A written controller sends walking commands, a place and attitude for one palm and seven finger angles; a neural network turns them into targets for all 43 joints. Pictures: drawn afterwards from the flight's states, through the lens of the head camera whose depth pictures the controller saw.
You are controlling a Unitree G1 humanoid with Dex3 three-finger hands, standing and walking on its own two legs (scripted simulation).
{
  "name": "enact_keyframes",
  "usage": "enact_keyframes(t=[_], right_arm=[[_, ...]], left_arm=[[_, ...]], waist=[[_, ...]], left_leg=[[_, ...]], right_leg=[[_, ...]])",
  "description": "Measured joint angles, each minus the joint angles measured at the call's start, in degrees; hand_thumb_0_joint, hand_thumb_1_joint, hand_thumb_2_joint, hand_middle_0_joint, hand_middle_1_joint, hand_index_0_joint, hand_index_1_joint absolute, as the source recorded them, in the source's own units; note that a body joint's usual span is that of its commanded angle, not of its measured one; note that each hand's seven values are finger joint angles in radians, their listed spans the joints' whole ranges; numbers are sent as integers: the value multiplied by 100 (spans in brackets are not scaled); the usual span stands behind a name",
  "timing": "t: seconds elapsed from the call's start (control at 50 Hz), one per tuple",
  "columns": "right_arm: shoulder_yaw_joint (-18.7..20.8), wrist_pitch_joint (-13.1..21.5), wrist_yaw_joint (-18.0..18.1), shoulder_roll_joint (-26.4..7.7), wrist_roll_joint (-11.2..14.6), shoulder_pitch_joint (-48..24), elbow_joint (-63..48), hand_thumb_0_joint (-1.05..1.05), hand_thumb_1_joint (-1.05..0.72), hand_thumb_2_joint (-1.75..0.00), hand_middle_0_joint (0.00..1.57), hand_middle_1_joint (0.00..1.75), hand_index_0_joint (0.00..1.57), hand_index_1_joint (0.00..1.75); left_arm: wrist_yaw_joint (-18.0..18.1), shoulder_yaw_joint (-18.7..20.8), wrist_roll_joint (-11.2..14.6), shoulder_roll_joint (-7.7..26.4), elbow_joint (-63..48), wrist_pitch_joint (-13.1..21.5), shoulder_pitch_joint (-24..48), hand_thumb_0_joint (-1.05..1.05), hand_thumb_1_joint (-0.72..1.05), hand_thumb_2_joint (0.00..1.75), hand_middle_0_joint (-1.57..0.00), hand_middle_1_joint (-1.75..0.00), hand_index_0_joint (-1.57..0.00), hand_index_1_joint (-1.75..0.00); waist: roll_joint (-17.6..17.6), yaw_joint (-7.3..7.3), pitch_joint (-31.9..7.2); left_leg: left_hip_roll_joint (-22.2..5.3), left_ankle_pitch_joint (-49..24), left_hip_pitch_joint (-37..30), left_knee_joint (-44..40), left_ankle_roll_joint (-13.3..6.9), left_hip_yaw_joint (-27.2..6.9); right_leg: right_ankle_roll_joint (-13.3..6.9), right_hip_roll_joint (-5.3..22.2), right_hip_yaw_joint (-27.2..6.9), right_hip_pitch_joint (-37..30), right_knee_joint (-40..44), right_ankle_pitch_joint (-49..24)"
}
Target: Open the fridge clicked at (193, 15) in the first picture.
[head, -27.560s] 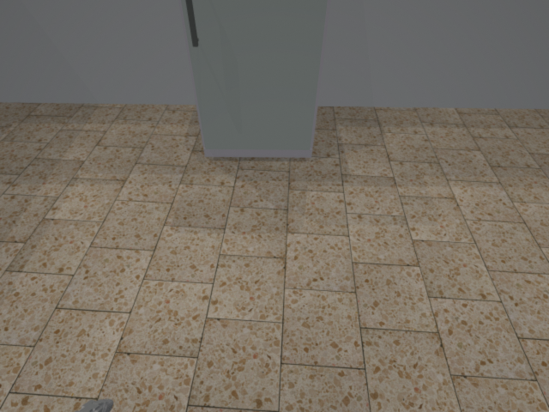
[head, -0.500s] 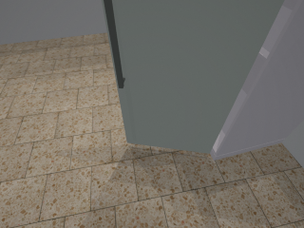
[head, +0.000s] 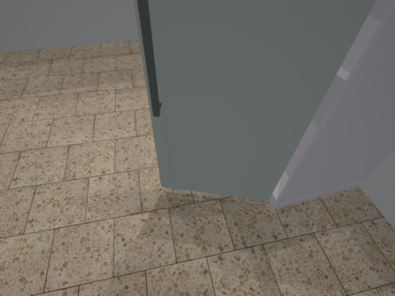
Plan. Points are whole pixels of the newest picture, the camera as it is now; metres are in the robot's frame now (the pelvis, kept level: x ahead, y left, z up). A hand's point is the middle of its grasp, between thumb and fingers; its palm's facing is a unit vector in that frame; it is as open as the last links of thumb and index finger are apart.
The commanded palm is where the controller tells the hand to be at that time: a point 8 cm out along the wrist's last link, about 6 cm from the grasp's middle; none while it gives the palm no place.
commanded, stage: look to check the result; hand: left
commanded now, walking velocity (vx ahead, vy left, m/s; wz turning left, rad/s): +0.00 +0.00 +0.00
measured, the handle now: (152, 60) +0.72 +0.18 +0.10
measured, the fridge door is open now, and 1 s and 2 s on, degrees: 66 66 66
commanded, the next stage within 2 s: stand and wait in 0.56 s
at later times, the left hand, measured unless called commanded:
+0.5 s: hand out of the picture +0.09 +0.24 -0.16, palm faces -0.02 -0.94 -0.34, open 7.4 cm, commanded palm none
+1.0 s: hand out of the picture +0.10 +0.22 -0.16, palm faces -0.04 -0.94 -0.33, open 7.4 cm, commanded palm none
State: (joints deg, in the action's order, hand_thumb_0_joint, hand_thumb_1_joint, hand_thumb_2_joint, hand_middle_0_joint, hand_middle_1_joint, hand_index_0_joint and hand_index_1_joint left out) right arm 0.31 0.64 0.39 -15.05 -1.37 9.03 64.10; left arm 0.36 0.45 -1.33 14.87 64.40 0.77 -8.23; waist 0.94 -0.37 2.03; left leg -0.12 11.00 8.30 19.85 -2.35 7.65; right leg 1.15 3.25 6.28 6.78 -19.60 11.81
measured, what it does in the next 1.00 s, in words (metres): stands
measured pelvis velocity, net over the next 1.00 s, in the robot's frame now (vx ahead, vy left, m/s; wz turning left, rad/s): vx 0.02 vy -0.03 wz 0.00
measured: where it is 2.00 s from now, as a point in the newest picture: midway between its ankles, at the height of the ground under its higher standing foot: outside the picture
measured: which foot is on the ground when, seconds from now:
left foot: down 0.00-1.00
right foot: down 0.00-1.00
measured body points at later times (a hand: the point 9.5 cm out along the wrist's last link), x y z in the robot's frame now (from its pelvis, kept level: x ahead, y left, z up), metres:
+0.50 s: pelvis +0.01 -0.01 +0.00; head +0.02 -0.01 +0.45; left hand +0.09 +0.29 -0.13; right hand +0.09 -0.30 -0.13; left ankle +0.00 +0.09 -0.75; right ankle -0.02 -0.13 -0.75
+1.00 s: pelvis +0.02 -0.03 +0.00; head +0.04 -0.03 +0.45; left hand +0.11 +0.26 -0.13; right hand +0.09 -0.32 -0.13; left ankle +0.00 +0.09 -0.75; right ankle -0.02 -0.13 -0.75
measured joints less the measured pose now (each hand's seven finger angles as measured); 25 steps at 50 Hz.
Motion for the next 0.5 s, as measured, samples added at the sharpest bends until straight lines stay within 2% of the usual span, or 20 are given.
enact_keyframes(t=[0.3, 0.5], right_arm=[[13, 1, -12, -271, 21, -178, 23, 1, -91, -90, 20, 30, 21, 30], [-13, 5, -38, -369, 21, -344, -1, 1, -91, -90, 20, 30, 21, 30]], left_arm=[[-7, 38, 9, 372, 87, -1, 87, 0, 91, 90, -20, -30, -20, -29], [-19, -6, 13, 439, 38, 28, 254, 0, 91, 90, -20, -30, -20, -29]], waist=[[-81, 17, 41], [-90, 13, -19]], left_leg=[[8, -40, -115, -168, 26, -30], [-20, -71, -210, -285, 81, -51]], right_leg=[[-11, -13, 31, -121, 158, -20], [-51, -54, 52, -208, 249, -20]])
